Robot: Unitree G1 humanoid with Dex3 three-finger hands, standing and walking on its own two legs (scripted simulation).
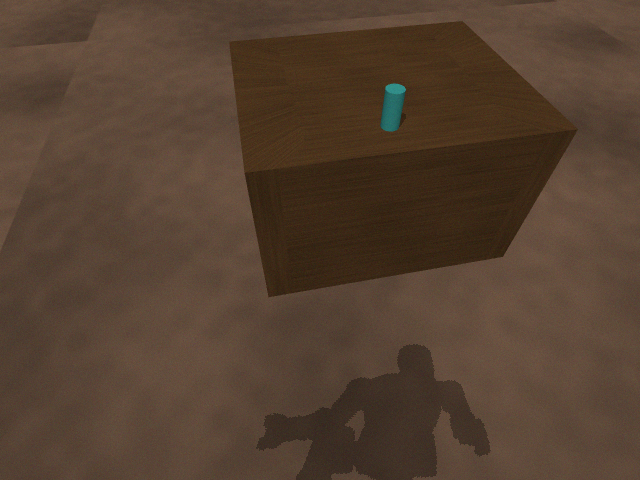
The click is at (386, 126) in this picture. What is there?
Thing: squat round
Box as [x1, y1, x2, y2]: [380, 84, 405, 131]
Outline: 399,84 389,84 385,87 380,124 381,127 385,130 391,131 398,128 405,88
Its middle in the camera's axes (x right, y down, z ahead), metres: +0.20 -0.36 +1.08
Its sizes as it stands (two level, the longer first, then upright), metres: 0.054 0.054 0.115
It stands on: a support 0.60 m high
